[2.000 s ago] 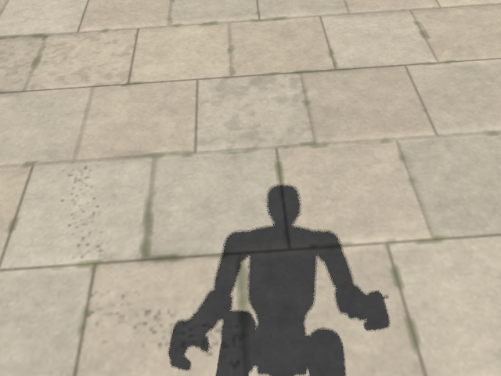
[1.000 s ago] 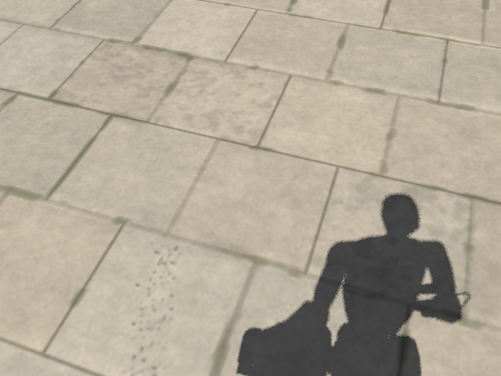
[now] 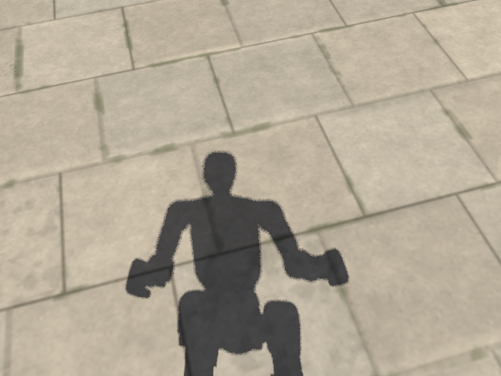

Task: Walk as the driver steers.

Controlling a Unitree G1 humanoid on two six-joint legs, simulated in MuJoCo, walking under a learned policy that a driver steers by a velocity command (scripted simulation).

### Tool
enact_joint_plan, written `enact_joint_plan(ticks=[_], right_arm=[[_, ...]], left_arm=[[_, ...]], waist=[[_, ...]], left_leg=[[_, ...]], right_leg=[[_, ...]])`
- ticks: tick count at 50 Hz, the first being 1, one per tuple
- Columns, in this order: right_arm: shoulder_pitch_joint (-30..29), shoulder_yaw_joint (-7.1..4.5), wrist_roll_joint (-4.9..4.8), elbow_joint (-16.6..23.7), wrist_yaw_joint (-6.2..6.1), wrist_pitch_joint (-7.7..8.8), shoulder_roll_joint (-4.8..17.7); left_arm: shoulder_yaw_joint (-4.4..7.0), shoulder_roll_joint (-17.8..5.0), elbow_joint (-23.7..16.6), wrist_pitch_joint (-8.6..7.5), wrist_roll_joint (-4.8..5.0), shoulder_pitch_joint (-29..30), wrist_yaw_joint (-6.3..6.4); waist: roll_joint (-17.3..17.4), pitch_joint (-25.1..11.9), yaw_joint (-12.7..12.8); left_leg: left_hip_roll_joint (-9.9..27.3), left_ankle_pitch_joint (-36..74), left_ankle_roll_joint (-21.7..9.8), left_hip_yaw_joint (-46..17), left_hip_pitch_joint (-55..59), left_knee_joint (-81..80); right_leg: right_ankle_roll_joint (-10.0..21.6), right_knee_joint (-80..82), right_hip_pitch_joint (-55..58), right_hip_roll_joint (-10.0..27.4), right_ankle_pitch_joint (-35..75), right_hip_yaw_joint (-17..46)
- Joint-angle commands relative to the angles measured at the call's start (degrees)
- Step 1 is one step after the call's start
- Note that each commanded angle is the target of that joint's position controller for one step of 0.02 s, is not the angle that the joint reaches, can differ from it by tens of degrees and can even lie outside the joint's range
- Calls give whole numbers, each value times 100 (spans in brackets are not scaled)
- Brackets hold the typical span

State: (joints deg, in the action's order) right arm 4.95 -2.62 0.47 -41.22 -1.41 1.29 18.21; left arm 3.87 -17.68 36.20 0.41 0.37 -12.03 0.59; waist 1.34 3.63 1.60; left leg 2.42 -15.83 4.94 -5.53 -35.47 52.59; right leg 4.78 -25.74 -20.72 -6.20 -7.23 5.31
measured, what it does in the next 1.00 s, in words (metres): walks ahead, turning left: left foot, then right foot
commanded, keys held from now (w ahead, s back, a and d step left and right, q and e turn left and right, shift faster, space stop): w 0.04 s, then w+q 0.10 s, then q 0.86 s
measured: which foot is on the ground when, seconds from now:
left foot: up 0.00-0.18, down 0.20-0.60, up 0.62-1.00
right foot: down 0.00-0.20, up 0.22-0.58, down 0.60-1.00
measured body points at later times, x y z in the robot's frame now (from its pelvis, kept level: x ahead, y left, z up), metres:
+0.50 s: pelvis +0.12 +0.05 +0.01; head +0.16 +0.07 +0.45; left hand +0.29 +0.33 -0.09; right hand +0.24 -0.23 -0.09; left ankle +0.10 +0.16 -0.74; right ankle +0.18 -0.09 -0.70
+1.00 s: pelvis +0.15 +0.05 +0.00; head +0.18 +0.08 +0.45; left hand +0.16 +0.37 -0.11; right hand +0.42 -0.13 -0.09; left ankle +0.11 +0.17 -0.72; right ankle +0.21 -0.07 -0.74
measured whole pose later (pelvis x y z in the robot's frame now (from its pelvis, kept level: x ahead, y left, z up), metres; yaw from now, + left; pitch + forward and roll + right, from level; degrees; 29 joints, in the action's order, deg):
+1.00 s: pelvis +0.15 +0.05 +0.00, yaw +25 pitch +1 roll -1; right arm 9.4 -4.0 -1.1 -34.7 0.5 -4.2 17.7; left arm 4.1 -17.1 41.8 1.0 0.7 -7.6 0.9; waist 0.0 4.4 1.1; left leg 2.4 -18.8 2.9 1.0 -20.4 39.4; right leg -1.0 -26.4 -12.9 4.2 -13.7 -7.6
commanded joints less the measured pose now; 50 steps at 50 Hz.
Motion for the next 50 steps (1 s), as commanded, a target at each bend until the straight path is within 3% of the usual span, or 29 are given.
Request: enact_joint_plan(ticks=[1,6,7,9,10,11,12,13,14,16,20,26,29,30,31,32,33,34,35,36,38,42,47,50], right_arm=[[140,-87,-62,275,61,42,400],[-18,-76,-111,349,194,293,437],[74,-71,-128,326,214,327,406],[389,-70,-37,237,213,364,368],[624,-99,39,229,193,381,571],[607,-208,73,235,186,340,1060],[840,-194,7,213,200,276,854],[1150,-134,-13,169,209,258,674],[1285,-158,-34,123,212,250,742],[1153,-249,-107,207,140,204,931],[852,-329,-136,367,-23,-78,968],[763,-409,-199,519,-121,-330,947],[489,-381,-245,670,-140,-350,822],[655,-310,-168,698,-134,-326,590],[1119,-220,-69,716,-111,-286,262],[1224,-326,-70,723,-110,-249,651],[1282,-448,-101,613,-102,-256,998],[1233,-504,-147,511,-107,-311,1063],[1223,-515,-160,461,-128,-382,1005],[1145,-490,-157,497,-119,-431,890],[943,-413,-188,638,-75,-452,639],[509,-306,-156,914,17,-436,457],[462,-300,-155,1054,156,-474,523],[770,-356,-154,1005,231,-509,532]], left_arm=[[222,-864,-409,-93,8,178,60],[138,-829,-130,-191,-64,-225,-74],[117,-819,-94,-200,-59,-212,-94],[1,-548,-24,-208,-112,-154,-96],[-80,-303,-66,-242,-168,-100,-68],[-105,-166,-179,-306,-212,-334,-33],[-59,-411,-240,-351,-249,-69,14],[-8,-580,-358,-360,-167,319,30],[24,-621,-363,-332,-107,416,32],[50,-580,-336,-253,-88,463,34],[0,-270,-238,-152,-23,569,74],[40,-308,-206,-178,33,828,-8],[149,-466,-63,-276,-7,479,-37],[228,-748,-75,-277,-82,313,8],[300,-1183,-159,-212,-202,428,49],[292,-1020,-63,-189,-280,198,24],[203,-749,-111,-209,-216,351,23],[150,-543,-126,-214,-178,596,28],[125,-478,-149,-203,-131,770,38],[116,-492,-120,-189,-102,829,59],[125,-524,-39,-138,-135,744,111],[204,-709,74,-55,-122,575,161],[298,-976,148,-14,-19,641,58],[315,-1014,221,-22,140,724,35]], waist=[[-894,-963,-42],[-947,-693,213],[-911,-614,139],[-756,-534,-96],[-354,-683,-129],[765,-722,202],[1091,-654,-84],[1093,-570,-343],[908,-591,-388],[576,-682,-337],[669,-884,-224],[839,-930,-272],[780,-908,-9],[377,-1133,-65],[-1152,-1145,-381],[-1561,-1171,-253],[-1086,-964,-279],[-823,-803,-333],[-754,-710,-357],[-828,-632,-326],[-991,-590,-238],[-1032,-770,-21],[-1105,-791,-20],[-998,-777,-281]], left_leg=[[-6,585,-42,85,599,-779],[-46,239,-419,374,1089,-1694],[-94,241,-551,466,1329,-1977],[-121,417,-751,409,2032,-2575],[376,1199,-947,-210,2427,-2743],[968,1806,-1479,-1221,2846,-2971],[1435,1874,-2005,-2153,3048,-3240],[1594,2244,-2201,-2561,3309,-3355],[1587,2602,-2198,-2532,3541,-3302],[1373,3369,-2003,-2068,3680,-3110],[734,3949,-1677,-1315,3104,-3035],[597,3127,-1550,-1739,2769,-2891],[294,2091,-1205,-1952,2488,-2544],[68,1002,-945,-1756,1963,-2023],[-775,-1435,-575,-836,792,-879],[-756,-2489,-301,-414,323,355],[-492,-2154,-156,-439,222,1125],[-396,-1768,-67,-355,175,1413],[-333,-1469,7,-292,150,1518],[-294,-1214,79,-194,161,1632],[-267,-906,162,113,250,1367],[-11,-743,165,310,430,332],[1,-554,-90,700,1279,-869],[-164,246,-455,931,2034,-2235]], right_leg=[[910,1055,397,1406,-1322,1559],[825,911,610,1689,-1952,1735],[768,832,530,1671,-2119,1696],[502,311,354,1365,-1384,1376],[222,-429,233,1042,-845,931],[-209,-1264,-440,273,-1130,-104],[-514,-1666,-966,305,-1805,-333],[-630,-2241,-1440,385,-2599,-165],[-724,-2751,-1742,415,-2896,-114],[-822,-3016,-1906,567,-2432,-40],[-993,-2265,-1034,340,-1558,-256],[-934,-942,-163,183,-929,-115],[-702,588,839,359,325,-133],[-412,592,1651,1133,847,376],[345,510,2317,2373,2383,1738],[1088,632,2096,3080,2527,2584],[1138,641,1889,2901,2256,2183],[894,583,1705,2494,1946,1536],[722,593,1582,2237,1668,1117],[725,627,1441,2143,1809,851],[783,749,1360,1950,1898,373],[923,769,1747,2185,1889,102],[834,674,1525,2365,1773,-226],[451,146,1339,2322,1317,-474]])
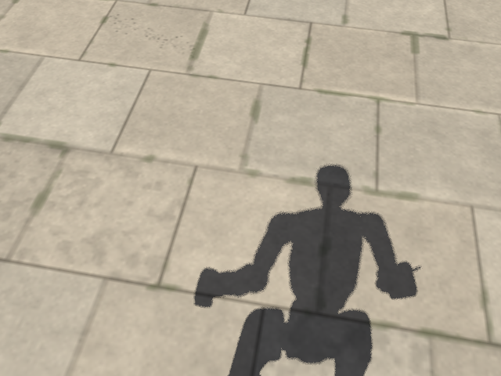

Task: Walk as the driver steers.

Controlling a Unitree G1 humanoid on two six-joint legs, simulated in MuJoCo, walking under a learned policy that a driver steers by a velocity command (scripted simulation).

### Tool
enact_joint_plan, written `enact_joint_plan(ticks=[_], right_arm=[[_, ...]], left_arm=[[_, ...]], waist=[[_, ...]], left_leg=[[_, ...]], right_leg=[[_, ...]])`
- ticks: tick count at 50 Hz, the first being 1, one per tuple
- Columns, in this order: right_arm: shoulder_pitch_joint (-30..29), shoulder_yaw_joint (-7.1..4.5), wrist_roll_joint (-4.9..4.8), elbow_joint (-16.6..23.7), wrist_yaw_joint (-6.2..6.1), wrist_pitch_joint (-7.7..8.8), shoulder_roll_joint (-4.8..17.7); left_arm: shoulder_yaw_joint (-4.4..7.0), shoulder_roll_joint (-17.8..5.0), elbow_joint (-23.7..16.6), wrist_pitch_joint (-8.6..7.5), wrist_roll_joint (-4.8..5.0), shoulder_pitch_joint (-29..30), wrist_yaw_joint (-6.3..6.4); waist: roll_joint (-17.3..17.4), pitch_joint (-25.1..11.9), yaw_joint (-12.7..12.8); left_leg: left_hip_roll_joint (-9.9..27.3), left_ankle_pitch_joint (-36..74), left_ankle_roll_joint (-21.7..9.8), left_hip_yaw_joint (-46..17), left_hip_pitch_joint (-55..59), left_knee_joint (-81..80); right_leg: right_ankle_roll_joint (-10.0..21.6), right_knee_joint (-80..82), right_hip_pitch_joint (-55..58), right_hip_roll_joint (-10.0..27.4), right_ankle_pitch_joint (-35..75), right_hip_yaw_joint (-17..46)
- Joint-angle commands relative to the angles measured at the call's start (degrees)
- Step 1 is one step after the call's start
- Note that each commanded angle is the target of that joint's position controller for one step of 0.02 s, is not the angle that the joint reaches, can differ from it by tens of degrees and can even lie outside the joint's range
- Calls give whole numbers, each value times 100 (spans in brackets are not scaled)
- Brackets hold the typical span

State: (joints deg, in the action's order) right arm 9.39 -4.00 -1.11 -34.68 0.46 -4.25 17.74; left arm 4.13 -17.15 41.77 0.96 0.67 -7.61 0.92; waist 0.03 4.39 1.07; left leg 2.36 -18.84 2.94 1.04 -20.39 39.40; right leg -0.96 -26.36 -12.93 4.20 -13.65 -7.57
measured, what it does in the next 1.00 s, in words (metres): steps on the spot: left foot, then right foot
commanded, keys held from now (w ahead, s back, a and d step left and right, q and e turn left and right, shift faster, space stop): q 0.12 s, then no key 0.22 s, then e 0.66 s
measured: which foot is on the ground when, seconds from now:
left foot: up 0.00-0.02, down 0.04-0.98, up 1.00-1.00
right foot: down 0.00-0.04, up 0.06-0.44, down 0.46-0.70, up 0.72-0.96, down 0.98-1.00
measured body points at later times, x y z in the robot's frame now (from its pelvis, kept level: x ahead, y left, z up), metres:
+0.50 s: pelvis +0.02 +0.02 +0.00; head +0.03 +0.02 +0.45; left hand +0.10 +0.31 -0.11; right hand +0.22 -0.20 -0.10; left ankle +0.01 +0.12 -0.74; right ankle +0.04 -0.12 -0.74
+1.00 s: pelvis +0.01 -0.03 -0.01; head +0.05 -0.05 +0.43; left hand +0.22 +0.22 -0.09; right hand +0.10 -0.34 -0.12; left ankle +0.01 +0.12 -0.73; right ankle +0.00 -0.13 -0.74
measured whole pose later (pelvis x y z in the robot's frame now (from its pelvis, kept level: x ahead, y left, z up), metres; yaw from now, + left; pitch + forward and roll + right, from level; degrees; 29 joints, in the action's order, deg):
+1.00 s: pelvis +0.01 -0.03 -0.01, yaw -9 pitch +1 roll +1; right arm 10.2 -4.9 0.1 -39.4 -1.5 -1.0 18.2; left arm 4.2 -17.5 36.0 3.5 1.2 -8.2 -1.0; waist 1.7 3.7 -1.2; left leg 6.8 -24.2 2.7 8.2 -17.3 39.8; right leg 1.8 -35.2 -18.4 0.3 -16.9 -1.9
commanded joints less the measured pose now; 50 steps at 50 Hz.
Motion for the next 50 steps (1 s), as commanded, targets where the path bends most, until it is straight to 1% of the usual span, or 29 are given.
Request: enact_joint_plan(ticks=[1,2,3,4,5,7,9,13,17,21,22,23,24,25,26,28,31,34,35,36,37,38,39,40,43,46,48,49,50], right_arm=[[525,-283,28,281,13,50,709],[721,-427,19,308,-68,75,1200],[646,-481,140,522,-102,152,1720],[786,-423,283,498,-47,290,1446],[540,-349,268,439,-42,388,1275],[-42,-250,72,466,-106,404,943],[-148,-150,107,488,-165,378,798],[-43,-101,147,368,-206,374,728],[-66,-100,184,260,-167,337,799],[-267,97,206,12,-76,389,370],[-132,113,199,-105,-60,424,338],[53,109,269,-170,-62,482,359],[345,46,344,-189,-58,525,531],[223,37,347,-169,-104,530,501],[-62,1,314,-147,-163,508,598],[-146,-43,246,-106,-258,411,504],[3,-104,217,-63,-269,349,398],[205,-210,204,-76,-231,361,493],[333,-254,211,-88,-226,362,612],[313,-291,225,-91,-227,377,756],[249,-259,247,-10,-254,423,684],[240,-220,259,29,-273,471,640],[36,-221,223,54,-284,498,655],[-135,-256,170,42,-283,512,747],[-171,-318,158,-12,-289,417,891],[-31,-354,37,-93,-252,359,974],[102,-323,-67,-197,-206,384,836],[371,-260,67,-259,-168,412,597],[165,-100,415,65,-163,411,247]], left_arm=[[252,-897,-218,-89,117,36,-9],[173,-597,-186,-94,-61,-195,-36],[72,-399,-542,-95,-289,111,-2],[163,-677,-602,-98,-186,507,53],[210,-788,-578,-74,-60,493,67],[264,-850,-366,-31,-96,246,127],[253,-773,-247,-25,-102,26,92],[140,-529,-241,-11,-44,129,61],[86,-504,-268,-20,-38,222,11],[0,-328,-88,-70,-34,-116,-68],[-19,-354,-83,-92,-81,-138,-83],[8,-611,-144,-110,-136,-114,-62],[104,-1099,-239,-103,-99,5,-28],[152,-1132,-182,-95,-2,95,-47],[126,-975,-243,-102,7,154,-69],[93,-872,-272,-138,-13,185,-56],[120,-884,-343,-130,19,72,-6],[114,-769,-518,-49,48,105,40],[97,-681,-563,-18,48,71,43],[88,-595,-598,13,28,-60,25],[134,-693,-644,39,0,-15,-2],[213,-823,-670,71,29,42,-30],[220,-746,-660,119,73,-8,-49],[170,-594,-663,159,80,6,-65],[63,-371,-773,179,79,136,-169],[129,-513,-857,214,108,-13,-270],[228,-628,-749,258,63,-447,-232],[371,-1072,-763,245,58,-676,-151],[456,-1735,-1005,178,-47,-695,-63]], waist=[[-595,-890,-269],[635,-925,-202],[1913,-855,-200],[1249,-1191,-597],[1019,-957,-398],[729,-788,-134],[757,-970,-28],[750,-960,-146],[849,-757,-280],[704,-718,-81],[552,-653,-21],[289,-715,-130],[-337,-706,-451],[-803,-684,-426],[-803,-560,-267],[-931,-544,-257],[-823,-629,-223],[-98,-647,-215],[367,-651,-228],[962,-666,-151],[1150,-713,-222],[754,-662,-237],[448,-602,-105],[428,-500,-67],[734,-654,-206],[876,-918,-193],[661,-992,1],[-292,-992,-7],[-1871,-962,-111]], left_leg=[[-258,1092,-448,149,1123,-1427],[575,2779,-822,-1110,2010,-1819],[1967,4070,-2008,-3099,2226,-1832],[2019,3617,-2451,-3136,1919,-2016],[1664,3153,-2156,-2585,1703,-2043],[1158,2706,-1610,-1977,1529,-1973],[962,3221,-1579,-1658,1312,-1941],[863,2856,-1574,-1569,1481,-1937],[882,2092,-1646,-1768,1137,-1959],[760,1597,-1441,-1600,753,-1839],[621,1396,-1221,-1495,648,-1802],[393,1039,-932,-1354,574,-1629],[-21,596,-693,-1002,512,-1361],[-340,461,-453,-535,745,-1252],[-373,490,-356,-386,905,-1041],[-364,620,-374,-267,965,-825],[-323,627,-482,-223,976,-777],[140,806,-757,-570,1201,-1271],[641,1077,-1056,-1071,1374,-1626],[1408,1670,-1512,-1709,1450,-1937],[2036,2430,-1972,-2166,1450,-2053],[2249,2974,-2183,-2206,1418,-2072],[2089,2960,-2029,-1811,1405,-2029],[1836,2841,-1801,-1362,1379,-2025],[1355,3096,-1525,-369,1255,-1866],[1429,3035,-1373,-91,1442,-1494],[1255,2229,-913,298,993,-776],[851,979,-407,754,5,348],[23,-2190,181,709,-1759,2130]], right_leg=[[681,-270,196,1066,1406,556],[120,-1588,-860,541,-21,-20],[-339,-2993,-2436,-338,-2498,75],[-333,-3953,-2476,-364,-2615,950],[-248,-4160,-2502,-244,-2127,1115],[-259,-3900,-2458,-132,-1287,1163],[-368,-4017,-1970,-262,-828,1036],[-448,-2910,-1701,-230,-560,1016],[-397,-1864,-1053,-209,-744,980],[-260,-281,75,-202,13,830],[-171,393,411,-207,745,872],[-54,338,681,65,1646,1253],[201,29,607,389,2430,1589],[506,129,85,393,1644,1796],[606,319,-232,402,1221,2018],[628,358,-424,424,1177,2254],[652,155,-547,343,1047,2431],[386,-574,-1040,-103,646,2029],[192,-1136,-1364,-378,305,1657],[16,-1847,-1612,-558,-556,1182],[-95,-2998,-1895,-394,-1969,1082],[-160,-3867,-2124,-270,-2291,1207],[-189,-3937,-2195,-111,-2124,1276],[-219,-3577,-2182,7,-1792,1214],[-270,-2534,-1402,-73,-1268,695],[-140,-1357,-764,-300,-699,340],[156,-148,215,-577,292,241],[485,244,1130,-74,1912,1203],[1543,233,1709,1614,4332,3621]])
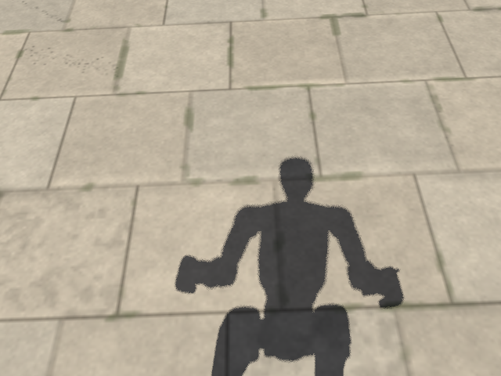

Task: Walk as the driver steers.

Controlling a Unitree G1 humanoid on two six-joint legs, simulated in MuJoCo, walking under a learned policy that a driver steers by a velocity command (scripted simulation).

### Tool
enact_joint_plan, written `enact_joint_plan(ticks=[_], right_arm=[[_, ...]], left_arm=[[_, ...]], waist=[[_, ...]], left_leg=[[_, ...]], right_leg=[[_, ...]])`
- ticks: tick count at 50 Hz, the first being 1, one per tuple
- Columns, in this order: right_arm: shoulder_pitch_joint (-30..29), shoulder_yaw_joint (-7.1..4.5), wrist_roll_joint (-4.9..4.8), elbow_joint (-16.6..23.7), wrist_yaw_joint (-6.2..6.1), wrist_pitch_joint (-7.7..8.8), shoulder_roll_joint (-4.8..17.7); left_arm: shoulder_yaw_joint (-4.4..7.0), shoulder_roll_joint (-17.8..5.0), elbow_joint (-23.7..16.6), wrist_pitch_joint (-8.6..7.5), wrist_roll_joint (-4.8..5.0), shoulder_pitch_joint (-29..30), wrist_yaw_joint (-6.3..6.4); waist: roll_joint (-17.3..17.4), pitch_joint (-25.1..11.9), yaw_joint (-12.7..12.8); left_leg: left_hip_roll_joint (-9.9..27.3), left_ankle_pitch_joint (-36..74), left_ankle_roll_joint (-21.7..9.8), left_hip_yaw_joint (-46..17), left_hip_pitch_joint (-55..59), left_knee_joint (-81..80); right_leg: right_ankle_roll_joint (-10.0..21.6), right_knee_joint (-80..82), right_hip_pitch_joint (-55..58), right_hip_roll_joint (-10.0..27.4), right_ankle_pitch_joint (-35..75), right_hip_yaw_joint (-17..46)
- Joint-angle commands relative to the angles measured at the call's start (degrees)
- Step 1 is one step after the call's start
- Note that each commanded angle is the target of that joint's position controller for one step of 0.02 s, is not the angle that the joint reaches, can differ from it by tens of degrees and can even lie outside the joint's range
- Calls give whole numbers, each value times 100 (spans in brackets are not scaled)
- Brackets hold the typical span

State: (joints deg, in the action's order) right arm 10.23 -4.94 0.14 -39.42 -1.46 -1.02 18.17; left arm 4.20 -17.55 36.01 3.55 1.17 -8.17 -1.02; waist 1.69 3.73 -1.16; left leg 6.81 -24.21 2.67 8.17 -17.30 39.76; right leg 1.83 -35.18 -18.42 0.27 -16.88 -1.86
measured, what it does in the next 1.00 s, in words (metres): walks ahead: left foot, then right foot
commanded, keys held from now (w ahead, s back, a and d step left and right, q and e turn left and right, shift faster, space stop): e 0.08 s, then no key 0.16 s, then w+q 0.32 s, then q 0.42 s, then no key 0.02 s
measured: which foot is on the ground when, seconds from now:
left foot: up 0.00-0.46, down 0.48-0.88, up 0.90-1.00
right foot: down 0.00-0.50, up 0.52-0.86, down 0.88-1.00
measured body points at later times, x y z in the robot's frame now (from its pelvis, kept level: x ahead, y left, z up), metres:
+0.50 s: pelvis +0.04 +0.01 +0.01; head +0.05 +0.02 +0.46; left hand +0.19 +0.27 -0.10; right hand +0.14 -0.28 -0.09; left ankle +0.02 +0.11 -0.73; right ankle +0.00 -0.10 -0.72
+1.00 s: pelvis +0.19 -0.01 +0.01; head +0.24 -0.01 +0.45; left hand +0.34 +0.28 -0.07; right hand +0.35 -0.29 -0.10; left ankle +0.06 +0.10 -0.64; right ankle +0.30 -0.09 -0.72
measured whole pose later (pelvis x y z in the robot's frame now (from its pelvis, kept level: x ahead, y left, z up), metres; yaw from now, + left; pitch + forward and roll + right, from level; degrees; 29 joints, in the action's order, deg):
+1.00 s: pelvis +0.19 -0.01 +0.01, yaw +15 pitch +1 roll +0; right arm 15.5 -4.3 -1.3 -38.8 -2.6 -2.1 19.5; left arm 2.6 -15.2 37.3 -2.1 -1.0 -2.7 -0.1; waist 1.4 4.2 -2.5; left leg -2.8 -32.0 4.2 -6.7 -22.6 67.0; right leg 1.9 -27.8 -22.4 -1.3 -6.9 -1.3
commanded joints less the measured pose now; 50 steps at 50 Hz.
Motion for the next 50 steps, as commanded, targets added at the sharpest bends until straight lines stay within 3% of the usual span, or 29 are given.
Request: enact_joint_plan(ticks=[1,2,4,6,8,12,14,16,18,20,23,24,25,26,27,28,29,31,33,35,37,41,43,44,45,46,47,48,50], right_arm=[[-432,-84,117,663,-31,102,496],[-540,-133,-43,648,-69,74,644],[-425,-187,36,469,-169,32,700],[-145,-187,58,331,-146,24,640],[-63,-130,-2,252,-111,24,470],[-339,-21,-12,293,-78,19,277],[-261,33,-39,222,0,47,234],[-401,22,-116,273,60,104,388],[-482,36,-173,306,103,201,448],[-387,79,-187,257,150,314,362],[278,100,-169,-70,203,436,254],[649,76,-169,-206,192,451,318],[1248,21,-179,-326,161,472,557],[1531,-182,-161,-365,203,498,1262],[1622,-133,-100,-304,237,561,1035],[1469,-69,-71,-258,217,613,826],[1324,-52,-61,-171,196,627,746],[1143,-17,-92,-84,117,530,666],[1044,-32,-105,-13,11,377,680],[996,-85,-119,19,-90,245,807],[1072,-153,-145,32,-142,142,957],[877,-196,-204,152,-174,102,964],[602,-156,-199,297,-148,147,782],[643,-43,-89,465,-120,160,422],[1645,114,73,415,-97,157,-131],[2222,-8,-101,279,-70,109,500],[1710,-139,-182,196,-98,15,917],[1259,-185,-185,248,-129,-74,1036],[983,-164,-133,351,-162,-224,836]], left_arm=[[397,-1544,-436,-243,-318,-827,35],[337,-1398,-400,-360,-297,-583,9],[235,-1016,-399,-384,-65,-53,105],[140,-857,-430,-338,-76,140,189],[89,-738,-387,-341,-122,65,235],[72,-736,-272,-308,-142,-33,272],[5,-578,-174,-318,-164,-111,243],[62,-847,-42,-334,-165,-284,183],[83,-944,56,-376,-151,-408,163],[87,-963,137,-434,-92,-438,161],[50,-834,155,-487,-26,-179,135],[-7,-636,124,-527,-61,-68,122],[-115,-273,-8,-595,-143,177,87],[-91,-265,-335,-740,-152,423,79],[3,-637,-373,-854,-61,634,80],[37,-697,-343,-936,37,521,19],[26,-641,-258,-974,0,477,-14],[58,-639,-278,-997,-178,620,-50],[-13,-340,-262,-942,-169,661,-72],[-81,-136,-267,-874,-148,818,-71],[-75,-159,-296,-823,-123,984,-73],[94,-538,-240,-792,-69,708,-39],[204,-752,-115,-856,-157,128,41],[254,-1043,-102,-885,-282,-418,94],[220,-1205,-145,-802,-370,-493,125],[231,-1103,-98,-697,-283,-393,88],[112,-635,-249,-655,-210,16,110],[32,-387,-252,-601,-176,275,129],[15,-441,-162,-532,-227,528,151]], waist=[[-1380,-1472,627],[-983,-1054,459],[-674,-691,183],[-761,-852,10],[-750,-1006,31],[-885,-868,201],[-987,-873,301],[-1226,-486,481],[-1059,-230,544],[-886,-154,489],[-656,-240,66],[-537,-335,-87],[157,-491,-273],[1413,-268,-245],[1063,-20,-443],[794,80,-284],[634,77,-223],[381,-48,-121],[419,-225,-60],[505,-296,-73],[614,-359,-144],[726,-482,68],[586,-815,420],[-55,-1622,564],[-1641,-2243,29],[-1865,-2520,-128],[-1125,-1709,-30],[-721,-1258,27],[-731,-798,-47]], left_leg=[[-642,-1829,221,-1070,-2155,2999],[-533,-1331,152,-1228,-2278,3196],[-384,-352,118,-1318,-2277,2818],[-514,201,210,-1211,-1741,2821],[-542,432,269,-1167,-1539,2476],[-469,514,302,-1166,-1161,1202],[-396,584,236,-1026,-715,535],[-483,315,123,-804,-724,314],[-477,95,-83,-798,-835,28],[-475,87,-309,-754,-714,-337],[-694,713,-655,-501,571,-1403],[-593,679,-772,-752,1140,-1498],[139,415,-1058,-1880,1842,-1920],[1127,-349,-1852,-4078,2236,-2574],[1467,-469,-2237,-4819,2352,-2918],[1326,-289,-2129,-4484,2483,-2864],[1042,578,-1973,-3970,2580,-2790],[736,3054,-1707,-3132,2534,-2558],[386,4331,-1529,-2497,2069,-2417],[81,4620,-1331,-2088,1452,-2253],[-15,4403,-1179,-2070,964,-2126],[147,3824,-915,-2722,924,-1696],[-231,4006,-643,-2677,915,-793],[-648,2681,-433,-2490,323,495],[-1491,-1983,-115,-2084,-994,2130],[-1172,-1817,42,-2024,-1314,3173],[-873,-1293,172,-1815,-1601,3538],[-703,-892,236,-1592,-1644,3437],[-528,-460,318,-1424,-1214,3193]], right_leg=[[2098,1426,1832,2376,4043,3510],[1869,1529,1596,2024,3316,2970],[1243,1504,1281,1434,2514,2328],[1142,1502,1000,1190,2911,1924],[1146,1498,1111,1104,2976,1732],[1124,1545,1107,1031,2187,1759],[1125,1886,897,973,176,1778],[1187,2213,715,1124,-1126,2118],[1201,2311,784,1307,-1591,2344],[1175,2297,853,1399,-1661,2343],[938,1955,285,1101,-1519,1739],[755,1513,-53,892,-1280,1423],[403,209,-728,435,-823,763],[-32,-1112,-2137,-401,-1037,-102],[-102,-2063,-2877,-253,-1742,397],[-51,-2430,-3189,-15,-1301,626],[-66,-2505,-3271,49,-869,587],[-226,-2123,-3050,131,-354,486],[-441,-1509,-2375,-65,60,248],[-529,-797,-1619,-272,637,108],[-545,-176,-936,-452,1204,87],[-388,515,-190,-403,1402,489],[-95,1241,724,-214,2153,461],[295,1029,2139,729,3403,1242],[1144,715,3408,2261,5748,2909],[1645,1207,3063,2711,4226,3974],[1446,1379,2422,2265,3188,3160],[1207,1484,1840,1870,2580,2327],[1117,1762,773,1416,2131,1553]])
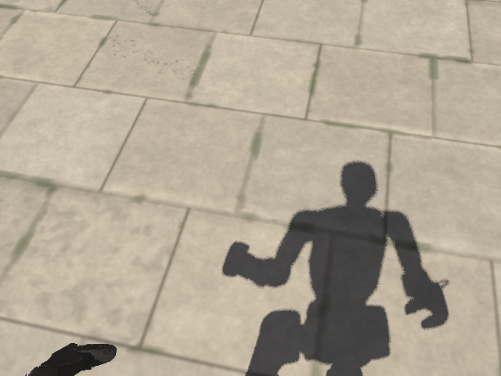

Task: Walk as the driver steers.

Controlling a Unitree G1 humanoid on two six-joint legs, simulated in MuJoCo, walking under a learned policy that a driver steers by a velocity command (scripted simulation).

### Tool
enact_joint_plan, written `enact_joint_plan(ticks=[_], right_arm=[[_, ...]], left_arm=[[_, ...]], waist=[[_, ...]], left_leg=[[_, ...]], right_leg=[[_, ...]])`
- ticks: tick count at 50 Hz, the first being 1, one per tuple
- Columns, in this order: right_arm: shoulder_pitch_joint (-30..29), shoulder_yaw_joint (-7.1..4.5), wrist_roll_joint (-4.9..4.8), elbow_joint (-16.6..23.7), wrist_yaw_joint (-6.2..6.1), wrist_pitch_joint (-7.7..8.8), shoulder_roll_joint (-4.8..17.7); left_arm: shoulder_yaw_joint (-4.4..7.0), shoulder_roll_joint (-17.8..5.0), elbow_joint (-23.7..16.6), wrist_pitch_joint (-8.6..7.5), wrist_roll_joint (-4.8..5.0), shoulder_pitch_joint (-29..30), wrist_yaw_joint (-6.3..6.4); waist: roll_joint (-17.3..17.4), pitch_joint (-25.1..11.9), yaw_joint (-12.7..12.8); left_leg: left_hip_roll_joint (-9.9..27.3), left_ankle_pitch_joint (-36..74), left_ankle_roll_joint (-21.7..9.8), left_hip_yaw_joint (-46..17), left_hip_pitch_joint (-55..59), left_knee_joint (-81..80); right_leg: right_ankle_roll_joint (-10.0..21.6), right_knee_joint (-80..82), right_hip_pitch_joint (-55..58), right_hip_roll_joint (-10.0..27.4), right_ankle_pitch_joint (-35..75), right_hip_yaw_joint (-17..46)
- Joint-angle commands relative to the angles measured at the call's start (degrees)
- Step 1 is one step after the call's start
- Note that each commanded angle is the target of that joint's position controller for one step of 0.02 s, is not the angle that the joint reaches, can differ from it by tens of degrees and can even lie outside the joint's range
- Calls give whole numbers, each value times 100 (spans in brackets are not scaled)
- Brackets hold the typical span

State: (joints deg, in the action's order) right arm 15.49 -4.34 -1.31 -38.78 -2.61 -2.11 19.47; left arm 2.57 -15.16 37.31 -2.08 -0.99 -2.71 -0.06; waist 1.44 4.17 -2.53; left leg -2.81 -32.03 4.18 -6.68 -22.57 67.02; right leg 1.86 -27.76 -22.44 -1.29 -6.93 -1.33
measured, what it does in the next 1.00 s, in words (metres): walks ahead: left foot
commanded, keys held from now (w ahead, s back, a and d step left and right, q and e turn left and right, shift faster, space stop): no key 0.36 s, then e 0.26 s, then w+e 0.38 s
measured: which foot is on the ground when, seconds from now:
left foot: up 0.00-0.24, down 0.26-0.70, up 0.72-1.00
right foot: down 0.00-1.00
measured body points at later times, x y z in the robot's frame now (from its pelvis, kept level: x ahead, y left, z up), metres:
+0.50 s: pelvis +0.04 +0.03 +0.00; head +0.05 +0.03 +0.45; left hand +0.13 +0.30 -0.12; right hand +0.22 -0.20 -0.09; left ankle +0.03 +0.13 -0.73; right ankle +0.07 -0.11 -0.73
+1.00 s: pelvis +0.13 -0.01 +0.02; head +0.15 -0.04 +0.47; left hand +0.22 +0.26 -0.09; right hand +0.29 -0.30 -0.06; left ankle +0.28 +0.14 -0.68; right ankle +0.06 -0.09 -0.73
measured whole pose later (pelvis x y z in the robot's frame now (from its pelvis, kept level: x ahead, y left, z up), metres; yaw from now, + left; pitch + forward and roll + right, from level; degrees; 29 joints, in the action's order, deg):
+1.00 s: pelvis +0.13 -0.01 +0.02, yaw -13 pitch +2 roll +2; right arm 5.6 -4.3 -0.3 -36.9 0.4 5.2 16.9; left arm 2.4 -15.0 43.5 -1.9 1.2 -22.0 1.1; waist 1.0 0.7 4.1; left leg 1.0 -7.7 3.1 -4.8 -30.9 38.6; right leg 3.7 -20.5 -7.1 -3.0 -14.8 9.0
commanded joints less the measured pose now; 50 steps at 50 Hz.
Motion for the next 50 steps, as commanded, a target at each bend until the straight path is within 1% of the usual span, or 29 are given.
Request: enact_joint_plan(ticks=[1,4,8,10,12,13,14,15,16,17,19,20,21,22,23,26,31,32,34,35,36,37,38,40,41,43,45,48,50], right_arm=[[418,-170,32,335,-37,-132,513],[203,-30,117,467,-25,-79,214],[-63,54,127,528,78,-45,238],[-40,52,122,493,128,-44,275],[112,50,170,394,164,-31,251],[55,42,223,467,150,-30,379],[2,3,281,606,93,-36,779],[-446,41,363,614,128,10,717],[-868,119,367,762,169,104,416],[-995,180,367,687,187,187,222],[-943,195,279,555,210,286,176],[-767,217,282,473,214,312,126],[-637,213,296,419,216,318,115],[-436,170,301,455,192,277,218],[-439,111,301,441,147,229,424],[-355,-24,242,463,17,123,599],[-700,-107,150,575,-76,90,472],[-720,-131,120,586,-81,109,485],[-672,-149,63,556,-61,172,460],[-771,-96,74,625,-30,209,286],[-1241,-26,41,877,10,270,37],[-1739,-17,-44,1129,27,396,64],[-1502,-74,-104,1029,76,524,233],[-1181,-148,49,780,151,672,421],[-1185,-159,140,725,168,726,392],[-1196,-146,184,672,228,785,272],[-1288,-99,168,644,261,812,130],[-1628,-11,104,699,302,845,-50],[-1821,-6,40,744,339,872,-6]], left_arm=[[192,-730,-219,29,-51,-25,71],[209,-775,-48,14,-12,-95,91],[256,-997,71,92,77,-39,51],[235,-1022,152,133,125,-68,24],[146,-857,260,154,185,-94,4],[66,-655,387,130,163,-366,-27],[-42,-353,351,99,-21,-546,-78],[-5,-387,308,111,7,-492,-27],[60,-701,355,155,18,-359,17],[66,-643,406,163,18,-385,15],[40,-573,588,185,-63,-572,18],[12,-547,620,177,-48,-615,-16],[8,-630,621,172,8,-655,-38],[82,-954,671,172,108,-550,-40],[111,-972,623,166,174,-454,-46],[127,-856,581,171,184,-438,-25],[181,-680,489,304,161,-795,-68],[184,-641,486,325,176,-878,-85],[237,-689,530,319,222,-1102,-107],[343,-994,618,301,225,-1384,-70],[451,-1358,710,203,220,-1913,-35],[433,-1565,691,22,141,-2345,-106],[356,-1383,613,-123,47,-2119,-100],[299,-1171,402,-200,179,-1650,-55],[254,-1075,343,-165,211,-1520,-10],[226,-998,279,-104,189,-1549,71],[240,-997,273,-87,184,-1700,129],[297,-1107,296,-49,222,-1875,176],[329,-1158,300,-17,252,-1946,173]], waist=[[-809,-752,76],[-851,-869,153],[-897,-977,257],[-840,-934,214],[-732,-866,40],[-495,-827,64],[629,-971,322],[1370,-725,406],[1044,-450,360],[1025,-437,440],[781,-495,473],[663,-579,464],[538,-636,396],[173,-444,157],[115,-306,190],[194,-358,161],[570,-555,334],[546,-646,338],[297,-545,385],[-284,-278,457],[-1334,-11,662],[-1806,4,1020],[-1323,-73,798],[-637,-155,536],[-536,-181,494],[-613,-261,496],[-586,-284,553],[-752,-205,696],[-847,-166,762]], left_leg=[[416,450,145,188,-434,190],[452,459,88,292,-207,-836],[511,938,-72,446,431,-2138],[433,1292,-186,568,788,-2829],[302,1957,-406,698,1556,-3953],[553,2418,-591,318,1934,-4420],[1655,3341,-943,-998,2218,-4754],[2124,2480,-1652,-1399,873,-5048],[1767,1812,-1622,-1148,582,-5174],[1509,1643,-1386,-867,608,-5089],[1202,1936,-1047,-451,826,-4790],[1070,2099,-900,-272,907,-4645],[938,1962,-779,-159,1018,-4527],[771,1756,-686,-5,1075,-4541],[796,1750,-688,38,1204,-4462],[1198,2417,-1012,-71,1349,-4448],[1972,3313,-1492,-248,1122,-4278],[1981,2622,-1458,-191,1058,-4259],[1824,209,-1268,-63,457,-4055],[1439,-612,-1017,406,-242,-3495],[408,-667,-513,1288,-1394,-1932],[-63,-912,-457,586,-2469,-674],[255,-444,-552,29,-2753,-166],[498,554,-629,-3,-2652,-315],[588,1039,-580,17,-2444,-629],[513,1771,-391,227,-1945,-1188],[387,2222,-223,347,-1663,-1916],[215,2598,-46,392,-1205,-2973],[143,2657,15,394,-878,-3408]], right_leg=[[1120,1150,871,1423,1086,1206],[1348,1204,1029,1544,1427,1031],[1367,1210,991,1632,1030,935],[1258,1110,905,1580,459,923],[903,807,517,1368,-85,764],[468,588,220,1161,-545,624],[-60,-504,-148,603,-1418,28],[-311,-614,211,284,-2070,-42],[-406,-879,480,366,-1811,103],[-406,-684,543,328,-1414,100],[-470,-52,870,383,-482,154],[-479,150,1088,446,-25,207],[-454,235,1166,539,356,280],[-292,106,767,459,128,349],[-161,17,450,399,57,367],[-191,-485,130,286,64,300],[-153,-1551,0,331,-1356,98],[-53,-1527,84,294,-1534,-11],[251,-1181,544,185,-1688,-59],[570,-451,802,424,-2404,596],[1237,844,1248,1149,-3808,2657],[1882,1983,1932,1958,-4035,4875],[1822,1894,2199,2150,-3779,4861],[1436,1612,2185,1799,-3034,3954],[1301,1610,2089,1591,-2577,3531],[1170,1683,1906,1201,-1650,2808],[1125,1637,1834,985,-935,2341],[1076,1549,1559,859,-707,2126],[1065,1453,1351,861,-793,2198]])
